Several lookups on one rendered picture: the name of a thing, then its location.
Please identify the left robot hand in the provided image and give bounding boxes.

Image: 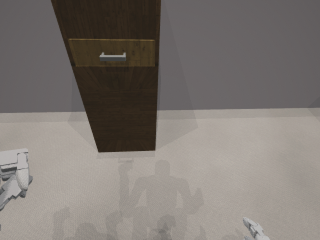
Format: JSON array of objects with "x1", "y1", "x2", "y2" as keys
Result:
[{"x1": 0, "y1": 148, "x2": 33, "y2": 211}]

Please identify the handle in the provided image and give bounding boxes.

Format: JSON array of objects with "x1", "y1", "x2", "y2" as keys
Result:
[{"x1": 99, "y1": 52, "x2": 126, "y2": 61}]

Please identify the right robot hand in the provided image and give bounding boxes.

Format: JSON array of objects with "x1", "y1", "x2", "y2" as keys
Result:
[{"x1": 243, "y1": 217, "x2": 270, "y2": 240}]

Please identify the cabinet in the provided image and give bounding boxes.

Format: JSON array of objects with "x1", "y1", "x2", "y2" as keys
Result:
[{"x1": 51, "y1": 0, "x2": 161, "y2": 153}]

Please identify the drawer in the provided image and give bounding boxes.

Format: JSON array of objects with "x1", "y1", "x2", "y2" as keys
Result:
[{"x1": 69, "y1": 38, "x2": 154, "y2": 66}]

